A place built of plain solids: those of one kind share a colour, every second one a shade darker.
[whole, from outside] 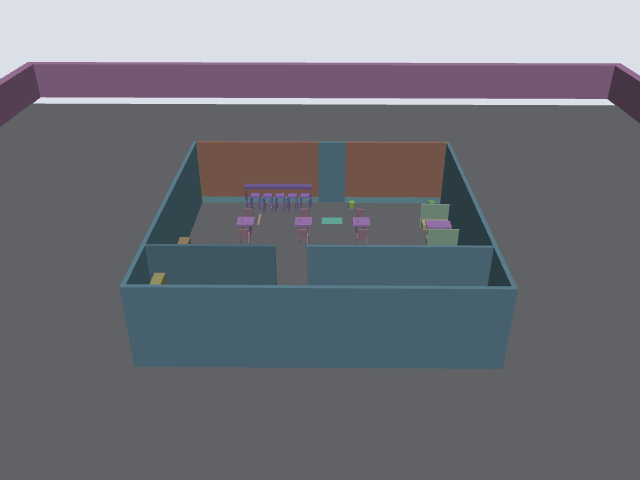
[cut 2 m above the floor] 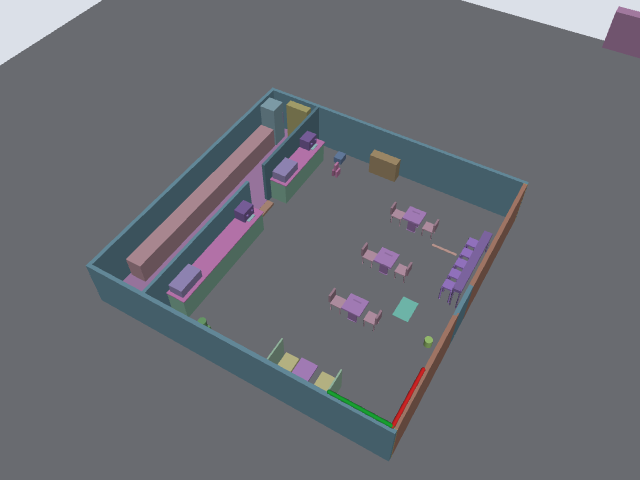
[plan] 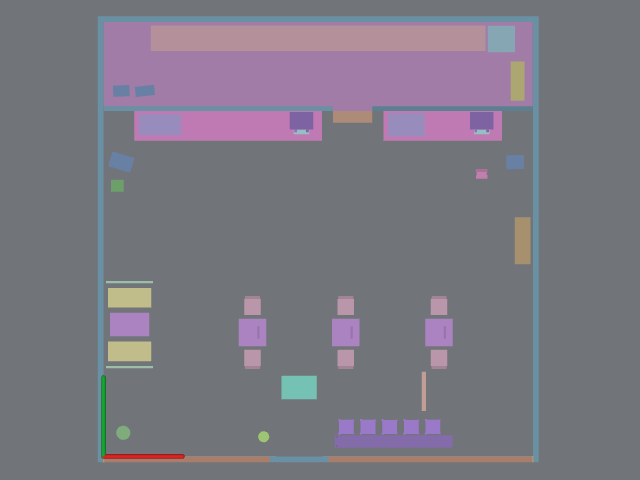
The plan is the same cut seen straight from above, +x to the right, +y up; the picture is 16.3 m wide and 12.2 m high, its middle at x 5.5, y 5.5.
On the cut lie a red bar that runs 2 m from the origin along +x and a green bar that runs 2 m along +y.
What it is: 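A small cafe of the 2010s to 2020s; 10.9 x 11.0 m, ceiling 2.9 m, a street door 0.95 x 2.1 m in the glazed front; tables 0.75 m, chairs 0.45 m, bar tops 1.06 m, a counter 1.0 m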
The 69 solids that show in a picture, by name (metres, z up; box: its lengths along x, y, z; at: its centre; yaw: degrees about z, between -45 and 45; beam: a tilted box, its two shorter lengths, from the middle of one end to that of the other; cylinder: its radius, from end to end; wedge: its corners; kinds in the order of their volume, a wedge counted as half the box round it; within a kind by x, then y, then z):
{
 "street_hedge_1": {"box": [0.6, 16.6, 2.25], "at": [-14.14, -8.3, 1.07]},
 "street_hedge_2": {"box": [39.8, 0.6, 2.25], "at": [5.46, -16.3, 1.07]},
 "street_hedge_3": {"box": [0.6, 16.6, 2.25], "at": [25.05, -8.3, 1.07]},
 "wall_1": {"box": [0.15, 11.34, 2.98], "at": [-0.07, 5.52, 1.44]},
 "wall_2": {"box": [5.83, 0.12, 2.98], "at": [2.92, 8.84, 1.44]},
 "wall_3": {"box": [1.5, 0.15, 2.98], "at": [4.97, -0.07, 1.44]},
 "wall_4": {"box": [11.21, 0.15, 2.98], "at": [5.46, 11.12, 1.44]},
 "wall_5": {"box": [4.08, 0.12, 2.98], "at": [8.87, 8.84, 1.44]},
 "wall_6": {"box": [0.15, 11.34, 2.98], "at": [10.98, 5.52, 1.44]},
 "counter_1": {"box": [4.73, 0.7, 1.05], "at": [3.17, 8.43, 0.47]},
 "counter_2": {"box": [2.98, 0.7, 1.05], "at": [8.62, 8.43, 0.47]},
 "back_worktop_1": {"box": [8.51, 0.65, 0.95], "at": [5.46, 10.63, 0.55]},
 "window_wall_1": {"box": [4.37, 0.15, 2.98], "at": [2.19, -0.07, 1.44]},
 "window_wall_2": {"box": [5.34, 0.15, 2.98], "at": [8.24, -0.07, 1.44]},
 "zone_back_1": {"box": [10.91, 2.26, 0.17], "at": [5.46, 9.91, 0.04]},
 "back_fridge_1": {"box": [0.7, 0.68, 1.9], "at": [10.11, 10.61, 1.02]},
 "shelf_1": {"box": [0.35, 1.0, 1.95], "at": [10.53, 9.54, 1.04]},
 "condiment_station_1": {"box": [0.4, 1.2, 1.0], "at": [10.65, 5.48, 0.45]},
 "display_1": {"box": [1.07, 0.54, 0.37], "at": [1.43, 8.43, 1.22]},
 "display_2": {"box": [0.94, 0.59, 0.36], "at": [7.7, 8.43, 1.22]},
 "bench_upholstered_1": {"box": [1.1, 0.5, 0.25], "at": [0.66, 2.67, 0.33]},
 "bench_upholstered_2": {"box": [1.1, 0.5, 0.25], "at": [0.66, 4.03, 0.33]},
 "counter_top_1": {"box": [4.77, 0.78, 0.04], "at": [3.17, 8.41, 1.02]},
 "counter_top_2": {"box": [3.02, 0.78, 0.04], "at": [8.62, 8.41, 1.02]},
 "coffee_machine_1": {"box": [0.6, 0.45, 0.45], "at": [5.03, 8.53, 1.26]},
 "coffee_machine_2": {"box": [0.6, 0.45, 0.45], "at": [9.61, 8.53, 1.26]},
 "box_cardboard_1": {"box": [0.59, 0.39, 0.34], "at": [0.45, 7.48, 0.12], "yaw": -16.9},
 "box_cardboard_2": {"box": [0.42, 0.29, 0.36], "at": [0.45, 9.29, 0.25], "yaw": 2.3},
 "box_cardboard_3": {"box": [0.49, 0.26, 0.35], "at": [1.05, 9.29, 0.25], "yaw": 6.6},
 "box_cardboard_4": {"box": [0.45, 0.36, 0.32], "at": [10.46, 7.48, 0.11], "yaw": 1.2},
 "meeting_table_1": {"box": [1.0, 0.6, 0.07], "at": [0.66, 3.35, 0.71]},
 "meeting_table_2": {"box": [0.06, 0.32, 0.8], "at": [3.63, 3.15, 0.35]},
 "meeting_table_3": {"box": [0.7, 0.7, 0.07], "at": [3.79, 3.15, 0.71]},
 "meeting_table_4": {"box": [0.06, 0.32, 0.8], "at": [6.0, 3.15, 0.35]},
 "meeting_table_5": {"box": [0.7, 0.7, 0.07], "at": [6.16, 3.15, 0.71]},
 "meeting_table_6": {"box": [0.06, 0.32, 0.8], "at": [8.38, 3.15, 0.35]},
 "meeting_table_7": {"box": [0.7, 0.7, 0.07], "at": [8.53, 3.15, 0.71]},
 "stallriser_1": {"box": [4.37, 0.05, 0.35], "at": [2.19, -0.02, 0.12]},
 "stallriser_2": {"box": [5.34, 0.05, 0.35], "at": [8.24, -0.02, 0.12]},
 "booth_back_1": {"box": [1.2, 0.06, 1.15], "at": [0.66, 2.27, 0.53]},
 "booth_back_2": {"box": [1.2, 0.06, 1.15], "at": [0.66, 4.43, 0.53]},
 "water_cooler_1": {"box": [0.33, 0.31, 1.03], "at": [0.35, 6.88, 0.47]},
 "water_cooler_2": {"cylinder": 0.14, "from": [0.35, 6.88, 0.98], "to": [0.35, 6.88, 1.4]},
 "console_table_1": {"box": [3.0, 0.32, 0.13], "at": [7.37, 0.38, 0.99]},
 "side_chair_1": {"box": [0.38, 0.08, 0.38], "at": [3.79, 2.26, 0.65]},
 "side_chair_2": {"box": [0.42, 0.42, 0.04], "at": [3.79, 2.5, 0.43]},
 "side_chair_3": {"box": [0.42, 0.42, 0.04], "at": [3.79, 3.8, 0.43]},
 "side_chair_4": {"box": [0.38, 0.08, 0.38], "at": [3.79, 4.04, 0.65]},
 "side_chair_5": {"box": [0.38, 0.08, 0.38], "at": [6.16, 2.26, 0.65]},
 "side_chair_6": {"box": [0.42, 0.42, 0.04], "at": [6.16, 2.5, 0.43]},
 "side_chair_7": {"box": [0.42, 0.42, 0.04], "at": [6.16, 3.8, 0.43]},
 "side_chair_8": {"box": [0.38, 0.08, 0.38], "at": [6.16, 4.04, 0.65]},
 "side_chair_9": {"box": [0.38, 0.08, 0.38], "at": [8.53, 2.26, 0.65]},
 "side_chair_10": {"box": [0.42, 0.42, 0.04], "at": [8.53, 2.5, 0.43]},
 "side_chair_11": {"box": [0.42, 0.42, 0.04], "at": [8.53, 3.8, 0.43]},
 "side_chair_12": {"box": [0.38, 0.08, 0.38], "at": [8.53, 4.04, 0.65]},
 "back_step_1": {"box": [1.0, 0.3, 0.17], "at": [6.33, 8.63, 0.04]},
 "bar_stool_1": {"box": [0.38, 0.36, 0.06], "at": [6.17, 0.75, 0.73]},
 "bar_stool_2": {"box": [0.38, 0.36, 0.06], "at": [6.72, 0.75, 0.73]},
 "bar_stool_3": {"box": [0.38, 0.36, 0.06], "at": [7.27, 0.75, 0.73]},
 "bar_stool_4": {"box": [0.38, 0.36, 0.06], "at": [7.82, 0.75, 0.73]},
 "bar_stool_5": {"box": [0.38, 0.36, 0.06], "at": [8.37, 0.75, 0.73]},
 "plant_pot_1": {"cylinder": 0.18, "from": [0.5, 0.6, 0.0], "to": [0.5, 0.6, 0.38]},
 "door_mat_1": {"box": [0.9, 0.6, 0.07], "at": [4.97, 1.75, -0.02]},
 "bin_waste_1": {"cylinder": 0.14, "from": [4.07, 0.5, 0.0], "to": [4.07, 0.5, 0.31]},
 "wet_floor_sign_1": {"box": [0.26, 0.1, 0.31], "at": [9.61, 7.18, 0.47]},
 "cable_protector_1": {"box": [0.1, 1.0, 0.07], "at": [8.14, 1.65, -0.01]},
 "coffee_machine_drip_1": {"box": [0.4, 0.12, 0.03], "at": [5.03, 8.24, 1.05]},
 "coffee_machine_drip_2": {"box": [0.4, 0.12, 0.03], "at": [9.61, 8.24, 1.05]}
}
